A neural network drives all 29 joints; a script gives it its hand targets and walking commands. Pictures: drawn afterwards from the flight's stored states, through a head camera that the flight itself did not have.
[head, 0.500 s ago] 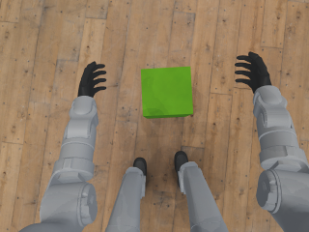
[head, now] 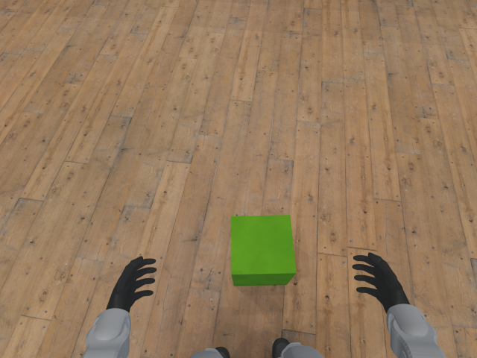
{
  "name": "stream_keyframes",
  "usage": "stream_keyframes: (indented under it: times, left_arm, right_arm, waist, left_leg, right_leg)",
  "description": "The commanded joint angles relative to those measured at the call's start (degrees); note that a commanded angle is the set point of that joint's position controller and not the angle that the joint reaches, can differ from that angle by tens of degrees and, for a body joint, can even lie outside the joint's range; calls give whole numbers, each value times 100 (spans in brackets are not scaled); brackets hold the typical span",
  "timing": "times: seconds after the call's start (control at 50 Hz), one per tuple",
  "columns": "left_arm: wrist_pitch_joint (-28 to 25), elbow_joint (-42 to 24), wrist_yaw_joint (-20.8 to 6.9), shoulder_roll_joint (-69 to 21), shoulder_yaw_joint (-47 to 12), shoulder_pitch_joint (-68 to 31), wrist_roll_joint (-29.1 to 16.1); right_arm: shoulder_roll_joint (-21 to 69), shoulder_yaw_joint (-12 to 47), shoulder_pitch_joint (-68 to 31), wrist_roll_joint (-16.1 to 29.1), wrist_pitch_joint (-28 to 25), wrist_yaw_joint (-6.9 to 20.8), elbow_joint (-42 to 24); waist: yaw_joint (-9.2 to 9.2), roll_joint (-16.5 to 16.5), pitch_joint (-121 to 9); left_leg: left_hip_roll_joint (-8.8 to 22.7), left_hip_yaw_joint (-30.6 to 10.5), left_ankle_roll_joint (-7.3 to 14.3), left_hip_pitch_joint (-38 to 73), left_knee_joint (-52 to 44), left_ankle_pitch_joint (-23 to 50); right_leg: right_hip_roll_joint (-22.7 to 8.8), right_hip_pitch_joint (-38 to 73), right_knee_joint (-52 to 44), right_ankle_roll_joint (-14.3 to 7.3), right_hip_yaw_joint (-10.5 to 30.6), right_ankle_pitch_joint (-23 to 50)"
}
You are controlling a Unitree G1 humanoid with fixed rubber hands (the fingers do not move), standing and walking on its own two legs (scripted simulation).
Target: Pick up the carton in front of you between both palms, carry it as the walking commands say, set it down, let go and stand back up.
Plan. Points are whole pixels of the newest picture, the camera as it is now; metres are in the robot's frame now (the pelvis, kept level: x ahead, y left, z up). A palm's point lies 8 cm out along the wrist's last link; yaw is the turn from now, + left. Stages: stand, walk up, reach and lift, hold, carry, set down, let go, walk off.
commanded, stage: let go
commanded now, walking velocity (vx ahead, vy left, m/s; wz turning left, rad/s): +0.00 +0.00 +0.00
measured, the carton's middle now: (260, 252) +0.43 -0.05 -0.64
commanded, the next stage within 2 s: stand in 0.54 s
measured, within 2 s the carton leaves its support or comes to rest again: neither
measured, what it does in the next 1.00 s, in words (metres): stands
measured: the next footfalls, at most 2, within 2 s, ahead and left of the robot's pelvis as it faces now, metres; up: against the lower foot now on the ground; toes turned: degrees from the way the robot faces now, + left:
none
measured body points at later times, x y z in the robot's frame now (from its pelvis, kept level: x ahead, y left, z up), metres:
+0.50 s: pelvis +0.01 +0.00 +0.01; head +0.02 +0.00 +0.46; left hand +0.18 +0.23 -0.07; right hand +0.18 -0.23 -0.07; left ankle -0.02 +0.12 -0.73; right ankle +0.00 -0.12 -0.73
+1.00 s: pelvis +0.02 -0.01 +0.00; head +0.03 -0.01 +0.45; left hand +0.16 +0.29 -0.09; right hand +0.17 -0.30 -0.09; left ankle -0.02 +0.12 -0.73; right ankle +0.00 -0.12 -0.73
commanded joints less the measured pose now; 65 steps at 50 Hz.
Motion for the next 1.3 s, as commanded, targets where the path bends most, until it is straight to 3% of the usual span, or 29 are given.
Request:
stream_keyframes:
  times: [0.0, 0.24, 0.52, 0.54, 0.56, 0.62, 0.72, 0.86, 1.06, 1.28]
  left_arm:
    - [-98, -672, -46, 519, 37, 332, -43]
    - [544, -858, -214, 619, -86, 533, -34]
    - [757, -915, -244, 653, -4, 551, 69]
    - [533, -45, 97, 1491, 201, 504, 93]
    - [411, 69, 240, 1534, 174, 666, 142]
    - [232, 278, 285, 1296, 76, 414, 201]
    - [98, 689, 260, 1423, 58, 369, 174]
    - [13, 1108, 316, 1636, 30, 377, 164]
    - [-31, 1445, 328, 1751, -12, 305, 132]
    - [-48, 1782, 310, 1834, -68, 189, 107]
  right_arm:
    - [-573, -46, 356, 28, -76, -22, -738]
    - [-661, 101, 619, -48, 630, 90, -1009]
    - [-595, 123, 661, -93, 828, 45, -1121]
    - [-1372, -13, 432, -159, 589, -277, -377]
    - [-1314, -26, 576, -144, 464, -392, -309]
    - [-1171, 72, 560, -223, 286, -432, -39]
    - [-1326, 74, 487, -199, 175, -427, 261]
    - [-1539, 84, 586, -201, 102, -486, 641]
    - [-1663, 158, 603, -169, 61, -517, 952]
    - [-1742, 215, 564, -152, 27, -526, 1262]
  waist:
    - [-6, 21, -1422]
    - [16, 125, 364]
    - [38, -8, 234]
    - [202, -97, -3]
    - [138, -96, -130]
    - [33, 26, -74]
    - [29, -23, -346]
    - [18, -39, -369]
    - [45, -37, -303]
    - [53, -26, -180]
  left_leg:
    - [-22, 218, -200, 1275, -677, 1794]
    - [90, 242, -134, 1405, -1241, 626]
    - [-18, 295, -134, 1902, -969, 1298]
    - [275, 118, -238, 1350, -579, 1132]
    - [319, 41, -203, 1607, -525, 1038]
    - [372, -100, -130, 1502, -594, 342]
    - [452, -195, -81, 1623, -475, 1116]
    - [517, -276, -40, 1815, -486, 1621]
    - [567, -307, -12, 1887, -584, 1834]
    - [623, -342, 17, 1933, -813, 1609]
  right_leg:
    - [130, 2038, -419, 69, -246, 1580]
    - [180, 2727, -716, 59, -381, 585]
    - [144, 2888, -671, 40, -277, 1221]
    - [-257, 2107, -495, 146, -142, 1048]
    - [-309, 2043, -477, 99, -35, 929]
    - [-336, 1675, -557, 33, 153, 124]
    - [-414, 1791, -417, -32, 181, 993]
    - [-489, 1960, -424, -81, 238, 1477]
    - [-538, 2179, -485, -103, 289, 1687]
    - [-578, 2211, -669, -131, 358, 1454]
